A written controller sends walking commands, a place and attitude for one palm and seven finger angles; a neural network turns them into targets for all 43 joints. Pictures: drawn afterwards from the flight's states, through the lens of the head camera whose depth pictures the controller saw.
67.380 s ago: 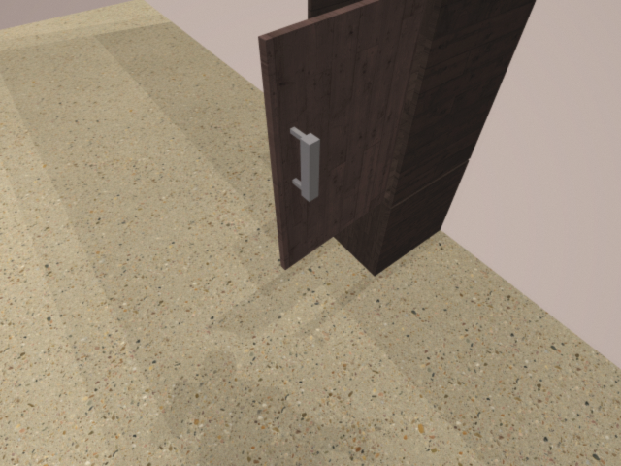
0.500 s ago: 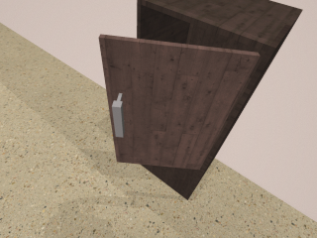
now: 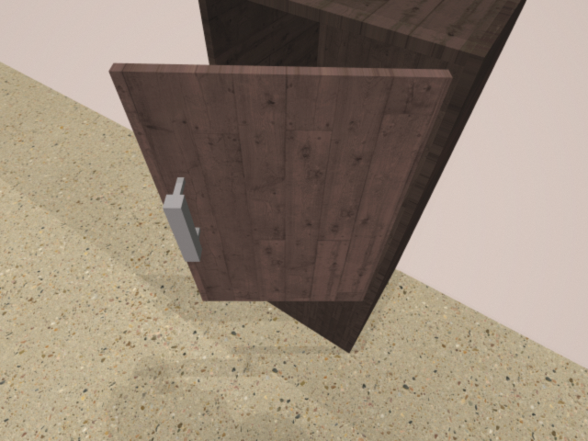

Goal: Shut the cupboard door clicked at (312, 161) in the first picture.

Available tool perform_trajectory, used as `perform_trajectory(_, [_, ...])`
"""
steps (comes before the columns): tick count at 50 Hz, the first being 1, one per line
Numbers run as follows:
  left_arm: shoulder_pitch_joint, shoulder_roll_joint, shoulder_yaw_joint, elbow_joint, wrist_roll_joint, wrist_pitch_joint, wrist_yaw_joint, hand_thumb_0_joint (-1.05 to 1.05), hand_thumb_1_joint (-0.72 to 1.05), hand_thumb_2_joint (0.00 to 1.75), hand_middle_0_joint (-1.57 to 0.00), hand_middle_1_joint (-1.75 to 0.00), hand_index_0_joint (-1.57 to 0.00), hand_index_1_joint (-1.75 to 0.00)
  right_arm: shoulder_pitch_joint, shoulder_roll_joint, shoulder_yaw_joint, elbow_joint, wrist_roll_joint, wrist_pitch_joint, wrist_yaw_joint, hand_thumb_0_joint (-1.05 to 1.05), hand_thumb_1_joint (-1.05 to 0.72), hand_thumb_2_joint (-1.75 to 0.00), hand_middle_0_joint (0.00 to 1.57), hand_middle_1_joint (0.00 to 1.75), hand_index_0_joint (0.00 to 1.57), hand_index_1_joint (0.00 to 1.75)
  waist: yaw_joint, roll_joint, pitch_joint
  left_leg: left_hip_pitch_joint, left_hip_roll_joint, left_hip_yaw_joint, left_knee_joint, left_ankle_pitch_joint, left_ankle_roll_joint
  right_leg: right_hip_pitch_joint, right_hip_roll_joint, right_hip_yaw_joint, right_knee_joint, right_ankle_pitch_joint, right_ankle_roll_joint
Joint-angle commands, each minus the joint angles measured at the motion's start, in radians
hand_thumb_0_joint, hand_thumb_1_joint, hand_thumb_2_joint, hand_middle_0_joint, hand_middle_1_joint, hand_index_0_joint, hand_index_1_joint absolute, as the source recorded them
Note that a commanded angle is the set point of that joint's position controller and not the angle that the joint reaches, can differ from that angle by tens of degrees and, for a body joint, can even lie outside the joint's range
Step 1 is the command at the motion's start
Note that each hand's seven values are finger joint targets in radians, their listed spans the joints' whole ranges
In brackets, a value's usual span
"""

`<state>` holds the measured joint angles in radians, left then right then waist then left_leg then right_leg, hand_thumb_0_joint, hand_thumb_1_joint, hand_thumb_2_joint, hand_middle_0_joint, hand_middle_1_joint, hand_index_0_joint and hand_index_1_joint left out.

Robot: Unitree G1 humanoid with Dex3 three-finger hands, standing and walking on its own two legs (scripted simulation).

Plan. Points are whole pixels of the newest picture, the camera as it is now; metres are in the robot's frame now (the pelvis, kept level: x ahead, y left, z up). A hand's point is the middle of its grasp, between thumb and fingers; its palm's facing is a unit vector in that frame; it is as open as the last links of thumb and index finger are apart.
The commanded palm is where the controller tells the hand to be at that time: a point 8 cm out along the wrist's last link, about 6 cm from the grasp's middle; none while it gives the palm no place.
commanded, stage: come to a stop and stand still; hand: left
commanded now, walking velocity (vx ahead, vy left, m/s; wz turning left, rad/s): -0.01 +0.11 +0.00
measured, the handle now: (187, 220) +0.43 +0.19 +0.02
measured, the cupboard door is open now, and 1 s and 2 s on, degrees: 34 34 34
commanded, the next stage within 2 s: look again from close up in 0.42 s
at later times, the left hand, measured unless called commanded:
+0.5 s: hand out of the picture -0.04 +0.17 -0.17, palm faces +0.03 -0.99 -0.17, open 7.4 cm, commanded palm none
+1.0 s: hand out of the picture +0.04 +0.17 -0.16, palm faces +0.00 -0.98 -0.21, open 7.3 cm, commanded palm none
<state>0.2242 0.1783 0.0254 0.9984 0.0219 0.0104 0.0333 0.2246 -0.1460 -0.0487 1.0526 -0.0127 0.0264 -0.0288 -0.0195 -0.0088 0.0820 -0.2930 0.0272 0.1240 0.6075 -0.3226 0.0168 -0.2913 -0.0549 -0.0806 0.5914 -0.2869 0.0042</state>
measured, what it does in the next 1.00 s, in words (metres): stands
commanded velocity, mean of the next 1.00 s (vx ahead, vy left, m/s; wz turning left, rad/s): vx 0.00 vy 0.01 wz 0.00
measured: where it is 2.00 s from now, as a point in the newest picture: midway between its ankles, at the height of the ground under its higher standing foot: outside the picture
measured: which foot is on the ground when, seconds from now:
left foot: down 0.00-1.00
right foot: down 0.00-1.00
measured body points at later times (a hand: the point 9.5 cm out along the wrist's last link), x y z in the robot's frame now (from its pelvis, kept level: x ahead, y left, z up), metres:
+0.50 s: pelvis -0.01 +0.01 +0.01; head +0.00 +0.02 +0.46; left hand -0.04 +0.22 -0.15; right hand +0.00 -0.22 -0.14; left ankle +0.02 +0.09 -0.73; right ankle +0.02 -0.13 -0.73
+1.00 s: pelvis +0.02 +0.00 +0.01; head +0.02 -0.01 +0.46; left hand +0.04 +0.23 -0.14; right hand +0.02 -0.23 -0.15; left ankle +0.01 +0.09 -0.73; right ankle +0.02 -0.13 -0.73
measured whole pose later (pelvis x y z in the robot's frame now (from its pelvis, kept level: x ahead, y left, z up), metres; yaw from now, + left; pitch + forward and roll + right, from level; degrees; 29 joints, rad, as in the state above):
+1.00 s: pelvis +0.02 +0.00 +0.01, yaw +0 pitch -1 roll +1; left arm 0.28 0.17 -0.02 1.06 0.01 -0.02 0.04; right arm 0.28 -0.16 0.01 1.08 -0.02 -0.02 -0.02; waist 0.00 0.00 0.03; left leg -0.18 0.00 0.12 0.45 -0.25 0.03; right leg -0.21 -0.06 -0.07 0.49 -0.26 0.01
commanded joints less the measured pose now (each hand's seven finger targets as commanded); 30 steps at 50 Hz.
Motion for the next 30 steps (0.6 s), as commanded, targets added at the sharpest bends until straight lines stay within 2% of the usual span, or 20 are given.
perform_trajectory(1, [0.038,0.129,0.028,-0.049,0.002,-0.010,0.010,0.00,0.90,0.90,-0.20,-0.30,-0.20,-0.30,0.078,-0.041,-0.003,-0.034,0.002,-0.007,0.008,0.00,-0.90,-0.90,0.20,0.30,0.20,0.30,0.015,-0.164,-0.102,0.026,-0.003,-0.046,-0.017,-0.014,-0.022,0.057,-0.224,0.208,-0.173,0.446,-0.149])
perform_trajectory(2, [0.019,0.134,0.031,-0.057,0.000,-0.007,0.010,0.00,0.90,0.90,-0.20,-0.30,-0.20,-0.30,0.090,-0.043,-0.002,-0.029,0.002,-0.008,0.010,0.00,-0.90,-0.90,0.20,0.30,0.20,0.30,0.006,-0.146,-0.097,0.055,0.005,-0.054,-0.070,0.060,-0.020,0.034,-0.205,0.190,-0.160,0.379,-0.127])
perform_trajectory(4, [0.008,0.111,0.030,-0.069,-0.003,0.000,0.007,0.00,0.90,0.90,-0.20,-0.30,-0.20,-0.30,0.089,-0.071,-0.002,-0.027,-0.003,-0.016,0.012,0.00,-0.90,-0.90,0.20,0.30,0.20,0.30,0.013,-0.029,-0.084,0.104,0.060,-0.103,-0.144,0.197,0.000,-0.028,-0.124,0.131,-0.124,0.194,-0.069])
perform_trajectory(5, [0.009,0.088,0.026,-0.070,-0.004,0.006,0.007,0.00,0.90,0.90,-0.20,-0.30,-0.20,-0.30,0.065,-0.084,-0.001,-0.033,-0.007,-0.018,0.013,0.00,-0.90,-0.90,0.20,0.30,0.20,0.30,0.028,0.048,-0.050,0.046,0.100,-0.153,-0.208,0.160,0.020,-0.022,-0.075,0.100,-0.117,0.068,-0.043])
perform_trajectory(6, [0.014,0.068,0.021,-0.067,-0.001,0.011,0.006,0.00,0.90,0.90,-0.20,-0.30,-0.20,-0.30,0.044,-0.094,0.002,-0.036,-0.007,-0.023,0.014,0.00,-0.90,-0.90,0.20,0.30,0.20,0.30,0.038,0.126,-0.020,-0.023,0.130,-0.192,-0.287,0.100,0.043,0.029,-0.038,0.066,-0.101,0.007,-0.021])
perform_trajectory(7, [0.032,0.059,0.018,-0.057,0.002,0.012,0.005,0.00,0.90,0.90,-0.20,-0.30,-0.20,-0.30,0.020,-0.101,0.003,-0.043,-0.007,-0.024,0.015,0.00,-0.90,-0.90,0.20,0.30,0.20,0.30,0.050,0.140,-0.001,-0.087,0.145,-0.217,-0.335,0.002,0.055,0.072,-0.027,0.043,-0.083,-0.002,-0.013])
perform_trajectory(8, [0.054,0.055,0.015,-0.048,0.004,0.012,0.003,0.00,0.90,0.90,-0.20,-0.30,-0.20,-0.30,0.007,-0.108,0.003,-0.050,-0.007,-0.025,0.015,0.00,-0.90,-0.90,0.20,0.30,0.20,0.30,0.058,0.119,0.003,-0.119,0.144,-0.224,-0.354,-0.069,0.056,0.100,-0.025,0.044,-0.079,0.012,-0.014])
perform_trajectory(10, [0.075,0.049,0.011,-0.030,0.006,0.011,-0.001,0.00,0.90,0.90,-0.20,-0.30,-0.20,-0.30,0.011,-0.114,0.001,-0.054,-0.007,-0.025,0.016,0.00,-0.90,-0.90,0.20,0.30,0.20,0.30,0.057,0.094,0.007,-0.127,0.128,-0.221,-0.375,-0.163,0.046,0.106,-0.026,0.049,-0.100,0.017,-0.017])
perform_trajectory(13, [0.093,0.049,0.008,-0.021,0.007,0.004,-0.003,0.00,0.90,0.90,-0.20,-0.30,-0.20,-0.30,0.027,-0.112,0.002,-0.050,-0.007,-0.025,0.018,0.00,-0.90,-0.90,0.20,0.30,0.20,0.30,0.051,0.067,-0.009,-0.097,0.117,-0.211,-0.377,-0.191,0.039,0.098,-0.030,0.054,-0.141,0.009,-0.016])
perform_trajectory(16, [0.104,0.050,0.003,-0.005,0.006,-0.006,-0.003,0.00,0.90,0.90,-0.20,-0.30,-0.20,-0.30,0.050,-0.101,0.005,-0.043,-0.005,-0.026,0.018,0.00,-0.90,-0.90,0.20,0.30,0.20,0.30,0.040,0.007,-0.019,-0.044,0.099,-0.192,-0.357,-0.145,0.033,0.076,-0.043,0.079,-0.198,0.005,-0.018])
perform_trajectory(19, [0.111,0.050,-0.002,0.009,0.003,-0.018,-0.003,0.00,0.90,0.90,-0.20,-0.30,-0.20,-0.30,0.073,-0.093,0.012,-0.028,-0.004,-0.031,0.019,0.00,-0.90,-0.90,0.20,0.30,0.20,0.30,0.026,-0.025,-0.030,0.014,0.082,-0.164,-0.322,-0.061,0.024,0.042,-0.062,0.102,-0.240,-0.002,-0.022])
perform_trajectory(23, [0.136,0.045,-0.010,0.036,0.000,-0.027,-0.001,0.00,0.90,0.90,-0.20,-0.30,-0.20,-0.30,0.091,-0.078,0.023,-0.002,-0.001,-0.036,0.016,0.00,-0.90,-0.90,0.20,0.30,0.20,0.30,0.021,-0.019,-0.022,0.052,0.078,-0.149,-0.317,0.000,0.019,0.030,-0.067,0.109,-0.262,0.018,-0.023])
perform_trajectory(24, [0.184,0.085,-0.022,0.075,0.012,-0.028,0.038,0.00,0.90,0.90,-0.20,-0.30,-0.20,-0.30,0.009,-0.158,0.017,-0.070,0.006,-0.043,0.019,0.00,-0.90,-0.90,0.20,0.30,0.20,0.30,0.037,0.067,0.008,0.017,0.095,-0.079,-0.148,0.046,-0.022,0.014,-0.085,0.097,-0.213,0.079,-0.027])
perform_trajectory(25, [0.140,0.131,-0.013,0.023,0.003,-0.034,0.026,0.00,0.90,0.90,-0.20,-0.30,-0.20,-0.30,0.051,-0.107,0.026,-0.095,-0.002,-0.034,0.026,0.00,-0.90,-0.90,0.20,0.30,0.20,0.30,0.006,0.084,-0.059,0.014,0.038,-0.102,-0.153,-0.079,-0.021,-0.014,-0.108,0.142,-0.230,-0.183,-0.052])
perform_trajectory(26, [0.128,0.135,-0.007,0.018,0.003,-0.045,0.017,0.00,0.90,0.90,-0.20,-0.30,-0.20,-0.30,0.052,-0.095,0.028,-0.080,-0.014,-0.038,0.029,0.00,-0.90,-0.90,0.20,0.30,0.20,0.30,0.005,0.141,-0.056,0.056,0.031,-0.103,-0.154,-0.005,-0.014,-0.054,-0.110,0.147,-0.222,-0.129,-0.069])
perform_trajectory(27, [0.125,0.125,-0.008,0.018,0.000,-0.044,0.013,0.00,0.90,0.90,-0.20,-0.30,-0.20,-0.30,0.093,-0.103,0.029,-0.085,-0.010,-0.042,0.025,0.00,-0.90,-0.90,0.20,0.30,0.20,0.30,-0.014,0.129,-0.069,0.032,0.059,-0.135,-0.195,-0.051,-0.001,-0.040,-0.086,0.118,-0.199,-0.158,-0.064])
perform_trajectory(28, [0.139,0.099,-0.013,0.019,0.001,-0.040,0.010,0.00,0.90,0.90,-0.20,-0.30,-0.20,-0.30,0.090,-0.111,0.027,-0.090,-0.009,-0.042,0.024,0.00,-0.90,-0.90,0.20,0.30,0.20,0.30,-0.004,0.133,-0.047,-0.004,0.069,-0.159,-0.230,-0.091,0.011,-0.038,-0.058,0.097,-0.177,-0.143,-0.056])
perform_trajectory(30, [0.159,0.066,-0.021,0.028,0.001,-0.038,0.007,0.00,0.90,0.90,-0.20,-0.30,-0.20,-0.30,0.082,-0.122,0.028,-0.099,-0.004,-0.046,0.021,0.00,-0.90,-0.90,0.20,0.30,0.20,0.30,0.010,0.071,-0.026,-0.047,0.089,-0.195,-0.278,-0.113,0.028,0.007,-0.034,0.069,-0.143,-0.065,-0.045])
